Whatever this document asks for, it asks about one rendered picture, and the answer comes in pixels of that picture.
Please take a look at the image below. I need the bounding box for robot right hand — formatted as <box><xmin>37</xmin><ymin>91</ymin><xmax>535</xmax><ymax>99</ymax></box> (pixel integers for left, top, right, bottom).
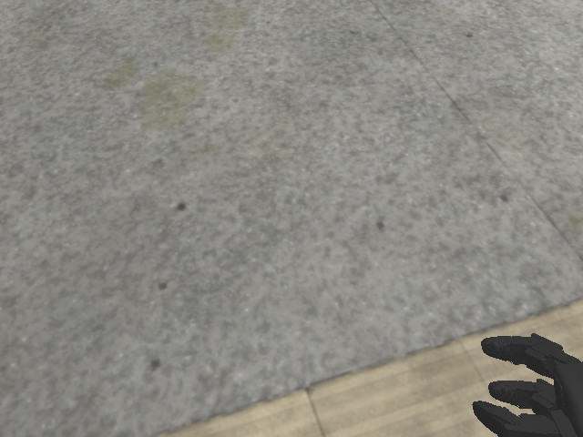
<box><xmin>472</xmin><ymin>333</ymin><xmax>583</xmax><ymax>437</ymax></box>

